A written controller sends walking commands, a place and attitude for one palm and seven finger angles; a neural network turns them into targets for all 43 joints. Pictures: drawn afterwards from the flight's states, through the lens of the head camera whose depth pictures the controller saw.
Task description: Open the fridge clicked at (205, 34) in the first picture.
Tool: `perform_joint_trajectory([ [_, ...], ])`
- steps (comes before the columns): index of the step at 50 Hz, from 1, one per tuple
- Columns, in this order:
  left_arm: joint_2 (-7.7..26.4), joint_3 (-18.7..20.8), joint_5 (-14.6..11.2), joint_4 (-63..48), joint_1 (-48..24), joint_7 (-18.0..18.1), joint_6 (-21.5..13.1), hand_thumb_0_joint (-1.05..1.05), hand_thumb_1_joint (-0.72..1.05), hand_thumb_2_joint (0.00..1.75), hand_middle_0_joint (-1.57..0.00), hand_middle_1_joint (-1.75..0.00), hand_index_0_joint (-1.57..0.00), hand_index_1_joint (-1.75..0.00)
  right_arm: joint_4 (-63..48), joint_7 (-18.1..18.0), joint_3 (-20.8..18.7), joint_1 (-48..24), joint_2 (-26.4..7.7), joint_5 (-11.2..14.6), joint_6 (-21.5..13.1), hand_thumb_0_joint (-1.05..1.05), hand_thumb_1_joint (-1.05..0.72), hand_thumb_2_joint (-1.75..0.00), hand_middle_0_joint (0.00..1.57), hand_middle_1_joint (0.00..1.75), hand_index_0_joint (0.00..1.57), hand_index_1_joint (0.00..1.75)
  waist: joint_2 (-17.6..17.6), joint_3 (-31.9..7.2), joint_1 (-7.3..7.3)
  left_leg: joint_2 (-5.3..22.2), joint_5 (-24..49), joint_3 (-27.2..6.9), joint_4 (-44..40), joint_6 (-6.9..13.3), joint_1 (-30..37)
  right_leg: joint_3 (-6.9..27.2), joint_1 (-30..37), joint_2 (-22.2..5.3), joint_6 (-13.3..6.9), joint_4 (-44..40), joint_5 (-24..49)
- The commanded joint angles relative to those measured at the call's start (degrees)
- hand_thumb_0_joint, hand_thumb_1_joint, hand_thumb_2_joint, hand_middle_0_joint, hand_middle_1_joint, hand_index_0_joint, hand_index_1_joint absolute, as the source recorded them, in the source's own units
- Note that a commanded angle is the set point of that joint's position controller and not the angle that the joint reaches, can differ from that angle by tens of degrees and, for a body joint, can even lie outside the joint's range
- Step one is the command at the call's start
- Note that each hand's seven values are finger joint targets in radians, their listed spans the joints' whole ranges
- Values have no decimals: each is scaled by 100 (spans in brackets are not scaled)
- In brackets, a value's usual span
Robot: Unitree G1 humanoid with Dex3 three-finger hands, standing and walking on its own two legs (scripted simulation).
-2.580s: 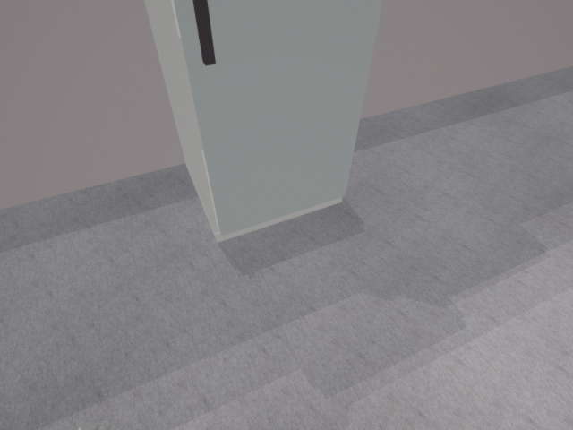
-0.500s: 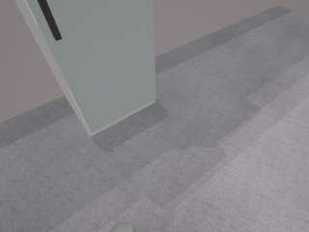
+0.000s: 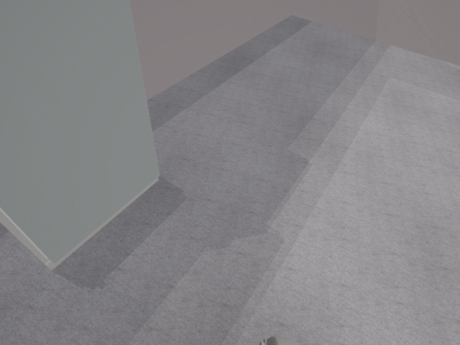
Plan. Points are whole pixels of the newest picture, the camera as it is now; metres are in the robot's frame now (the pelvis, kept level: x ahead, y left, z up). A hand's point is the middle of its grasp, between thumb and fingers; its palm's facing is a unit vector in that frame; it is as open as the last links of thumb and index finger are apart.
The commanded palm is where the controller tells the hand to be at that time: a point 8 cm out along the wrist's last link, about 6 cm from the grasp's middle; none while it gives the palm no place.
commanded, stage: walk to a spot facing it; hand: left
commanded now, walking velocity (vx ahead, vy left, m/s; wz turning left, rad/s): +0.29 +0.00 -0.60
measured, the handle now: out of the picture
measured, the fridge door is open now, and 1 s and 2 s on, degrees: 0 0 0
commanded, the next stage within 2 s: turn to face it in 0.46 s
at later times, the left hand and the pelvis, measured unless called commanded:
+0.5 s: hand (201, 255) +0.35 +0.09 -0.17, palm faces -0.32 -0.92 -0.20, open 7.3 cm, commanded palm none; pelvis +0.19 -0.05 -0.01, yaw -17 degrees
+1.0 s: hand (185, 228) +0.42 +0.14 -0.18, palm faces -0.20 -0.96 -0.18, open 7.4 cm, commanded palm none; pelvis +0.32 -0.02 +0.00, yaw -15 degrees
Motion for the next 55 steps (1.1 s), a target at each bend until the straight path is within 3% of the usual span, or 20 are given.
perform_joint_trajectory([
  [1, -239, -119, 27, -597, -542, -121, -34, 0, 90, 90, -20, -30, -20, -30, -19, -8, -200, 680, -814, -2, -136, 0, -90, -90, 20, 30, 20, 30, 828, 596, -205, 1562, 833, -834, -1486, 601, 380, 89, -938, -357, 109, -517, 588],
  [9, -246, -230, -15, -924, -1813, -133, -77, 0, 90, 90, -20, -30, -20, -30, 231, 24, -234, 1104, -1085, -80, -31, 0, -90, -90, 20, 30, 20, 30, 974, 728, -493, 1646, 2728, 135, -879, 482, 984, -451, -195, -68, -150, -2639, 523],
  [11, -92, -219, -22, -865, -1535, -105, -120, 0, 90, 90, -20, -30, -20, -30, 227, 45, -270, 1117, -1222, -70, 0, 0, -90, -90, 20, 30, 20, 30, 933, 443, -322, 1650, 4181, 378, -131, 397, 1149, -705, 483, 256, -340, -2915, 133],
  [13, 258, -109, 4, -485, -224, -57, -237, 0, 90, 90, -20, -30, -20, -30, 96, 73, -274, 921, -1386, -11, 38, 0, -90, -90, 20, 30, 20, 30, 858, -418, 337, 1392, 4715, 724, 1915, 50, 560, -949, 2654, 623, -557, -3628, 452],
  [14, 935, 44, 14, -292, 530, 13, -308, 0, 90, 90, -20, -30, -20, -30, -26, 159, -216, 1028, -1134, 91, 55, 0, -90, -90, 20, 30, 20, 30, -50, -1197, 667, 1092, 2313, 681, 3601, -217, -1178, 464, 4702, -524, -957, -3802, 639],
  [15, 1573, 163, -105, -219, 1086, 100, -334, 0, 90, 90, -20, -30, -20, -30, -317, 116, -155, 959, -807, 137, 32, 0, -90, -90, 20, 30, 20, 30, -1003, -1974, 680, 164, -1926, 172, 5609, -528, -2826, 3478, 5700, -2281, -1750, -4256, 2137],
  [16, 1543, 186, -202, -249, 965, 185, -264, 0, 90, 90, -20, -30, -20, -30, -422, 43, -201, 353, -1036, 126, 35, 0, -90, -90, 20, 30, 20, 30, -308, -1628, 738, 378, -1721, -770, 5839, -353, -3040, 3300, 5023, -2213, -1849, -4507, 2178],
  [19, 809, -49, -172, -528, -235, 255, -299, 0, 90, 90, -20, -30, -20, -30, -324, 64, -202, 136, -926, -4, 179, 0, -90, -90, 20, 30, 20, 30, 121, -306, 49, 810, -613, -1020, 5051, -423, -2560, 1832, 2668, -1432, -1332, -4858, 1851],
  [22, 659, -68, -63, -569, -678, 278, -358, 0, 90, 90, -20, -30, -20, -30, -159, 75, -185, 652, -703, -39, 343, 0, -90, -90, 20, 30, 20, 30, -34, -285, -412, 669, -498, -869, 4040, -529, -1847, 1184, 1597, -977, -1203, -4961, 1740],
  [26, 595, -34, -43, -471, -449, 231, -351, 0, 90, 90, -20, -30, -20, -30, -411, 131, -205, 125, -634, -40, 326, 0, -90, -90, 20, 30, 20, 30, -355, -129, -290, 431, -145, -830, 3006, -547, -1838, 1455, 1345, -707, -1170, -5037, 818],
  [30, 578, -56, -59, -469, -325, 243, -312, 0, 90, 90, -20, -30, -20, -30, -482, 121, -133, -223, -621, 8, 261, 0, -90, -90, 20, 30, 20, 30, -546, -295, -183, 82, -124, -706, 1958, -435, -1397, 1459, 1762, -679, -1086, -4734, 1571],
  [33, 354, -160, -116, -329, -226, 320, -276, 0, 90, 90, -20, -30, -20, -30, -228, 89, -72, 39, -597, 19, 179, 0, -90, -90, 20, 30, 20, 30, -425, -336, -302, -50, 667, -732, 605, -331, -270, 1191, 1752, -486, -773, -4321, 1504],
  [34, 129, -232, -133, -238, -42, 335, -262, 0, 90, 90, -20, -30, -20, -30, -87, 82, -77, 224, -756, 6, 126, 0, -90, -90, 20, 30, 20, 30, 164, -455, -298, 175, 1183, -1027, 85, -243, 327, 970, 1632, -218, -552, -3833, 1163],
  [35, -142, -310, -153, -157, 261, 335, -253, 0, 90, 90, -20, -30, -20, -30, -30, 82, -123, 424, -1144, -42, 93, 0, -90, -90, 20, 30, 20, 30, 1267, -626, -295, 1120, 2214, -2178, -163, 208, 857, 490, 1057, 246, -255, -2981, -81],
  [36, -253, -393, -151, -78, 439, 337, -244, 0, 90, 90, -20, -30, -20, -30, -63, 97, -134, 303, -1384, -24, 189, 0, -90, -90, 20, 30, 20, 30, 1882, -426, -166, 1833, 2581, -2869, -593, 661, 595, 13, 915, 381, -21, -2238, -1651],
  [37, -122, -378, -126, 19, 345, 399, -215, 0, 90, 90, -20, -30, -20, -30, 2, 33, -97, 241, -1205, -32, 193, 0, -90, -90, 20, 30, 20, 30, 2036, -350, -239, 1757, 2375, -3166, -998, 733, 369, 240, 860, 319, 74, -1783, -1904],
  [39, -7, -342, -102, 112, 32, 369, -180, 0, 90, 90, -20, -30, -20, -30, 14, -8, -30, -104, -1021, -29, 246, 0, -90, -90, 20, 30, 20, 30, 1403, 234, -144, 1435, 2340, -2860, -1021, 840, -212, 335, 774, 37, 96, -1357, -1452],
  [41, 8, -328, -117, 143, -57, 326, -159, 0, 90, 90, -20, -30, -20, -30, 17, -3, -58, -211, -1026, -2, 262, 0, -90, -90, 20, 30, 20, 30, 998, 64, -99, 1166, 2792, -2478, -883, 847, -46, 253, 785, -18, 161, -1320, -1130],
  [44, -30, -265, -114, 74, -93, 355, -86, 0, 90, 90, -20, -30, -20, -30, 14, 2, -192, -67, -1103, 13, 313, 0, -90, -90, 20, 30, 20, 30, 959, -369, -167, 1024, 3017, -2331, -739, 889, 381, 189, 602, -2, 278, -1120, -915],
  [55, -71, -186, -176, -455, -644, 392, -24, 0, 90, 90, -20, -30, -20, -30, -156, 40, -450, 4, -1388, -32, 481, 0, -90, -90, 20, 30, 20, 30, 1253, -493, -322, 787, 2733, -3135, -401, 968, 47, 225, 1040, 237, 291, -2311, -921],
])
